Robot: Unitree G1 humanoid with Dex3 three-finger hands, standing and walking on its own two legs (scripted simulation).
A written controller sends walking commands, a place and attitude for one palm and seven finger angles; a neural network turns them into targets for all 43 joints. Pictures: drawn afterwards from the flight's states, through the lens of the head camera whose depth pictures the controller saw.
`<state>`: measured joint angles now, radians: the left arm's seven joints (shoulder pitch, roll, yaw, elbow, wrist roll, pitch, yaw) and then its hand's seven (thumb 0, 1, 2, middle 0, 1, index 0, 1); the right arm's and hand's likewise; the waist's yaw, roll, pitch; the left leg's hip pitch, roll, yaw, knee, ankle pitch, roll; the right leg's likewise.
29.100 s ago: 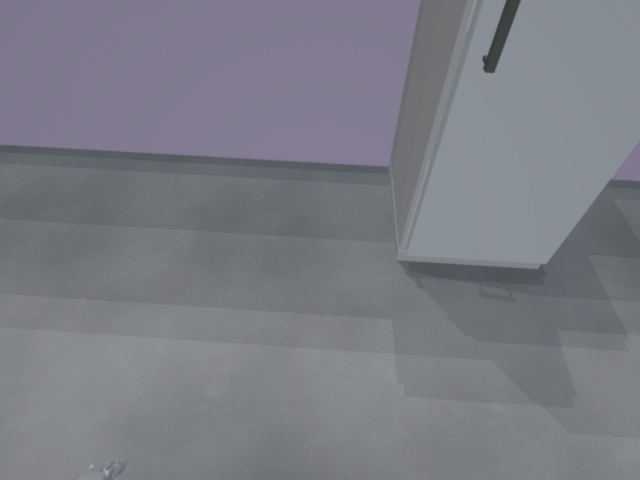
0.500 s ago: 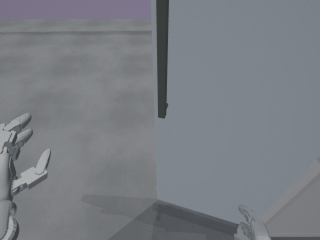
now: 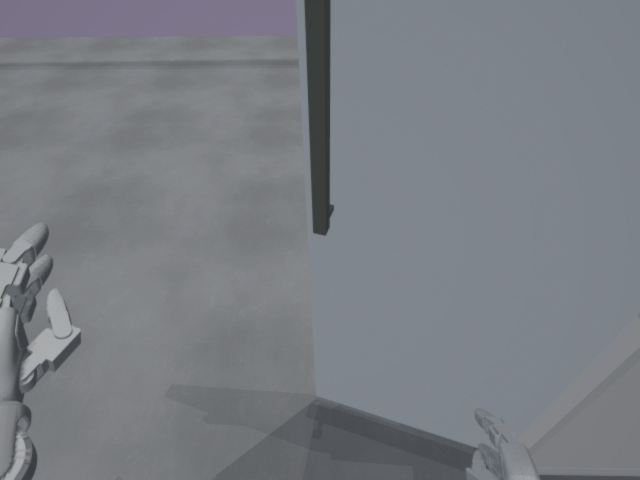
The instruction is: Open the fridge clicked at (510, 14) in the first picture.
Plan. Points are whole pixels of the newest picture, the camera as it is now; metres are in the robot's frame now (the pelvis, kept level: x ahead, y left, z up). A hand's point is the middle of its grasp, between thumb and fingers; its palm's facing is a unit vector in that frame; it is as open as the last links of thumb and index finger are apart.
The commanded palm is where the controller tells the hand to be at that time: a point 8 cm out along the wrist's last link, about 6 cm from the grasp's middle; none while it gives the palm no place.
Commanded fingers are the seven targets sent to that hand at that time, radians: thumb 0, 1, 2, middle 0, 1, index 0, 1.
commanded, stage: step back with the hand held close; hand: left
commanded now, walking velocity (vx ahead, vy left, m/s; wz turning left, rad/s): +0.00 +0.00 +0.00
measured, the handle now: (324, 113) +0.48 +0.06 +0.25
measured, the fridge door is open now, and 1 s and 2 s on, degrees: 73 73 73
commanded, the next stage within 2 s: stop stepping back and stand still in 1.58 s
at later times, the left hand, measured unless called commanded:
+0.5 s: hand (52, 349) +0.17 +0.28 +0.15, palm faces +0.37 -0.79 -0.49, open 7.4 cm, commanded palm +0.11 +0.32 +0.17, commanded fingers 0.00 0.90 0.90 -0.20 -0.30 -0.20 -0.30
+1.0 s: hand out of the picture +0.11 +0.30 +0.16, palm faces +0.46 -0.75 -0.48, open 7.4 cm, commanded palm +0.03 +0.33 +0.17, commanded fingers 0.00 0.90 0.90 -0.20 -0.30 -0.20 -0.30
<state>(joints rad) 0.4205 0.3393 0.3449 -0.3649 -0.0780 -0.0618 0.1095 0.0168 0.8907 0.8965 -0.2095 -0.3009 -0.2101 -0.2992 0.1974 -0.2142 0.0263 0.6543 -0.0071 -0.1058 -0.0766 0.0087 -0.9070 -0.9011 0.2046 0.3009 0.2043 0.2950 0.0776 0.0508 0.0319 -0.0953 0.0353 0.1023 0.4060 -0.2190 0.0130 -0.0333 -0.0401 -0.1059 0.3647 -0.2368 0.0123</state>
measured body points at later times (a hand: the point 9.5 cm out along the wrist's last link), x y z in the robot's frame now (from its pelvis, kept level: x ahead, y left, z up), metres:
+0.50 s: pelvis -0.04 +0.02 -0.01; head -0.01 +0.04 +0.44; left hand +0.15 +0.32 +0.18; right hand +0.15 -0.21 -0.08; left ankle +0.01 +0.11 -0.74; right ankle -0.02 -0.12 -0.74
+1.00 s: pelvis -0.09 +0.02 -0.02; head -0.07 +0.05 +0.43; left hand +0.08 +0.34 +0.19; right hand +0.08 -0.20 -0.09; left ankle +0.01 +0.11 -0.74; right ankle -0.09 -0.11 -0.74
